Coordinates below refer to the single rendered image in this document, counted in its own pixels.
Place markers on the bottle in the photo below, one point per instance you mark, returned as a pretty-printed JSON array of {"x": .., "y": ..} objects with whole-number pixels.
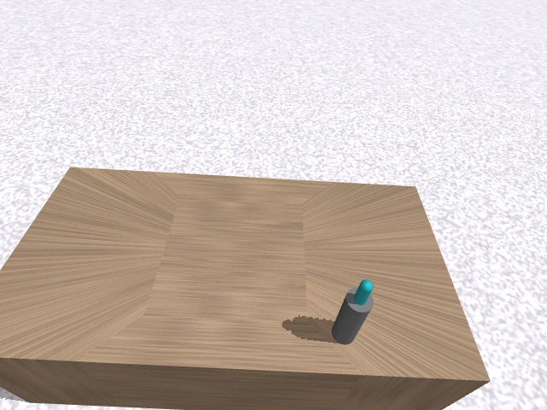
[{"x": 353, "y": 312}]

